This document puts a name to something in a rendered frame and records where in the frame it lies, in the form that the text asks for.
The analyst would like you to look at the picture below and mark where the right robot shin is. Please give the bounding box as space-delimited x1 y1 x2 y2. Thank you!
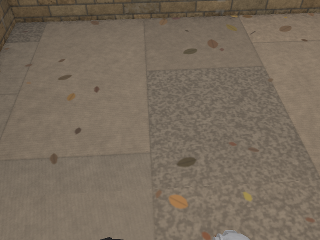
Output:
222 230 237 236

